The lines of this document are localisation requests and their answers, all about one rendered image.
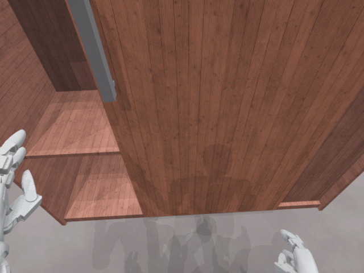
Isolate robot left hand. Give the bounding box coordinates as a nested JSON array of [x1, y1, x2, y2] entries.
[[0, 130, 42, 242]]

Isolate robot right hand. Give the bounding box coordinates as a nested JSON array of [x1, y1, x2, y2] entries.
[[274, 229, 319, 273]]

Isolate robot left forearm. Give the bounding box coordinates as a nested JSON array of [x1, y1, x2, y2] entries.
[[0, 241, 11, 273]]

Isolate wardrobe door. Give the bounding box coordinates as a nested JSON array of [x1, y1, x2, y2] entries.
[[282, 84, 364, 202], [65, 0, 364, 217]]

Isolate handle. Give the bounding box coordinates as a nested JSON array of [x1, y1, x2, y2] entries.
[[67, 0, 117, 102]]

